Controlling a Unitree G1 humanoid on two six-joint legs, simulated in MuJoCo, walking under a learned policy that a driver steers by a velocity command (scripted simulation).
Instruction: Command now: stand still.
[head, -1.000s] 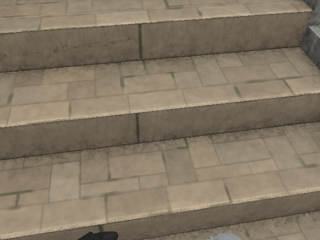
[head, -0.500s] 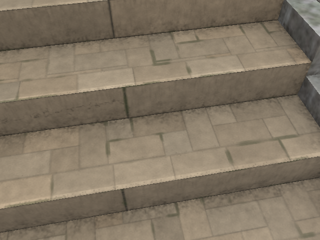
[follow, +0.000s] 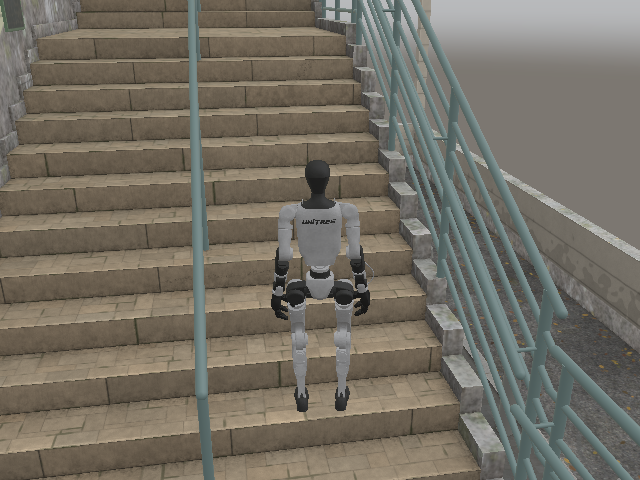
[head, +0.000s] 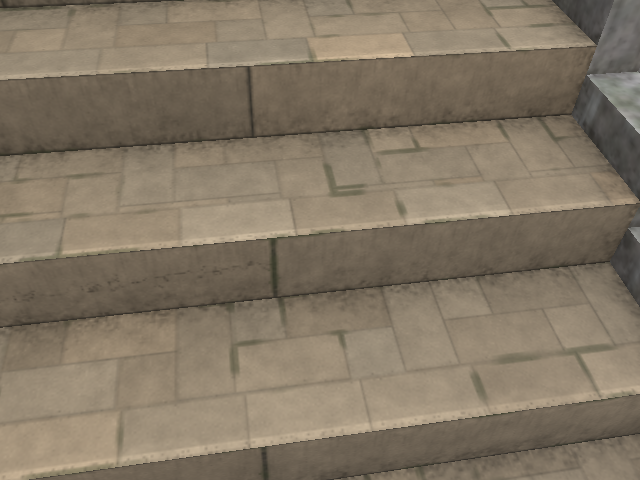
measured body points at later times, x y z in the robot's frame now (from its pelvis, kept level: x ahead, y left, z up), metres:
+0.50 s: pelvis +0.03 +0.00 +0.00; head +0.03 -0.01 +0.45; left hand +0.06 +0.22 -0.14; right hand -0.02 -0.23 -0.15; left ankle +0.01 +0.09 -0.74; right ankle -0.01 -0.09 -0.64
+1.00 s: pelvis +0.23 -0.19 +0.09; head +0.25 -0.22 +0.53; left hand +0.33 +0.05 -0.03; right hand +0.37 -0.44 -0.04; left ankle +0.16 -0.03 -0.43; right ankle +0.31 -0.27 -0.57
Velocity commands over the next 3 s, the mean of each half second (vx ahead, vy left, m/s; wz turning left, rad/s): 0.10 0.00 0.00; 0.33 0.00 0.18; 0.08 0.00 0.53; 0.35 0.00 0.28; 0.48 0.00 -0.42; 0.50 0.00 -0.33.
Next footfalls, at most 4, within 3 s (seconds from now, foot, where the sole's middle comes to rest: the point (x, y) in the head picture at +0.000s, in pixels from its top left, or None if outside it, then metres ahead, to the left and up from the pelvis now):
0.82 right None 0.35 -0.28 -0.61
1.76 left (299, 358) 0.65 0.06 -0.45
2.32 right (311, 182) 0.94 0.05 -0.28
2.76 left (203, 30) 1.22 0.28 -0.11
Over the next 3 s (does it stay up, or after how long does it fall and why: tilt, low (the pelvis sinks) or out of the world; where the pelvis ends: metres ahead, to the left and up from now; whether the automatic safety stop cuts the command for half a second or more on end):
stays up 1.20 0.18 0.64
